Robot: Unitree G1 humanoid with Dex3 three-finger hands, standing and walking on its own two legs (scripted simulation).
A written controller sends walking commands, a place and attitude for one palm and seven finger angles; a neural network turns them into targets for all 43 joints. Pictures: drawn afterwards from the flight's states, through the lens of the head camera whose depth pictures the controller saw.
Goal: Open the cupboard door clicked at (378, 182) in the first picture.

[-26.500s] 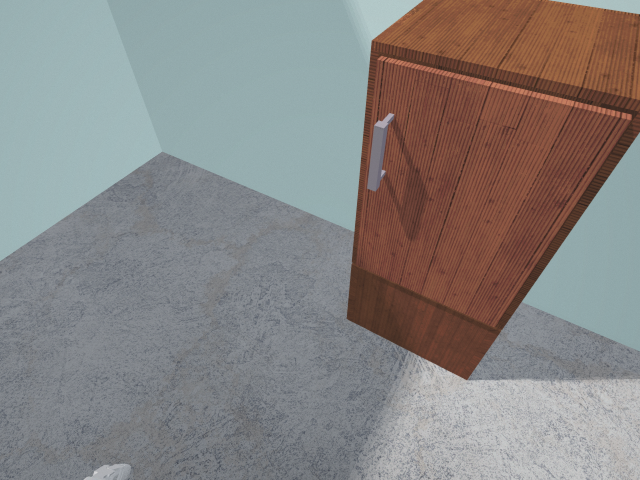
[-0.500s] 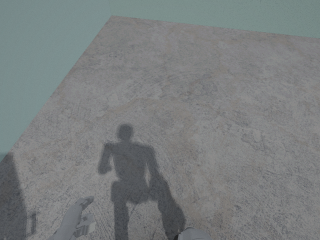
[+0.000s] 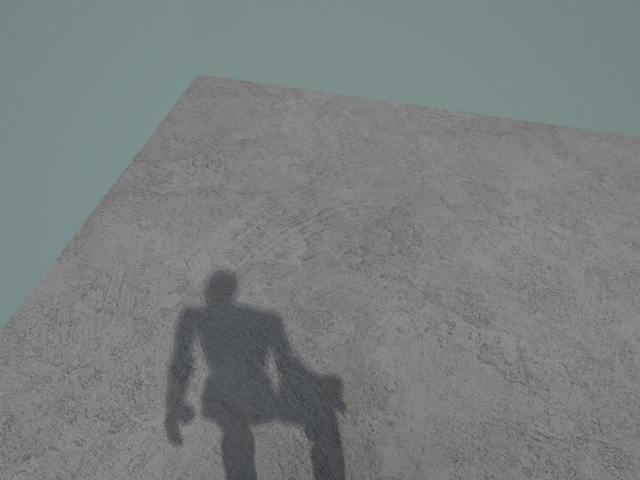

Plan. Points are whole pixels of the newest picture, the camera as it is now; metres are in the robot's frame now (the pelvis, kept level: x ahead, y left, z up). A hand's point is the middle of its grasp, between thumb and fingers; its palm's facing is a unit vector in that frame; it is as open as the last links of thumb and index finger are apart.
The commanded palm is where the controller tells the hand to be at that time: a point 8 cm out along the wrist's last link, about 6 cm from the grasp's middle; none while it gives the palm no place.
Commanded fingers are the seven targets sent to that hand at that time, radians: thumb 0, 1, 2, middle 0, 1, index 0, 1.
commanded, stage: walk to a spot facing it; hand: left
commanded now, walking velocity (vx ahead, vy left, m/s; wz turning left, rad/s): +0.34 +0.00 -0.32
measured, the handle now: out of the picture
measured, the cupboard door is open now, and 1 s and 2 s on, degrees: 47 47 47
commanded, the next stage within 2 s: turn to face it in 0.14 s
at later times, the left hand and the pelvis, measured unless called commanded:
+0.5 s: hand (256, 377) +0.29 +0.12 -0.17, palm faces +0.03 -0.98 -0.20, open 7.1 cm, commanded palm none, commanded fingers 0.00 0.90 0.90 -0.20 -0.30 -0.20 -0.30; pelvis +0.21 -0.06 +0.00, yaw +2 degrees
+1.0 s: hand (251, 357) +0.32 +0.14 -0.16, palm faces +0.31 -0.91 -0.28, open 7.3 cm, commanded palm none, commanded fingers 0.00 0.90 0.90 -0.20 -0.30 -0.20 -0.30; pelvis +0.29 -0.09 -0.01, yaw +18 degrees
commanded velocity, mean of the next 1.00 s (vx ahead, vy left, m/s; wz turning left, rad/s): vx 0.06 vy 0.00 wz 0.41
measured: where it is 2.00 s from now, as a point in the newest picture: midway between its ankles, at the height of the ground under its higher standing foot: (358, 440)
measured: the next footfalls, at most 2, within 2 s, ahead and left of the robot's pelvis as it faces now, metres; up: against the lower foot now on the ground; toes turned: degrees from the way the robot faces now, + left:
right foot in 0.22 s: +0.23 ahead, -0.15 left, +0.00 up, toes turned -11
left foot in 0.60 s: +0.36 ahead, +0.06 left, +0.00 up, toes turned +12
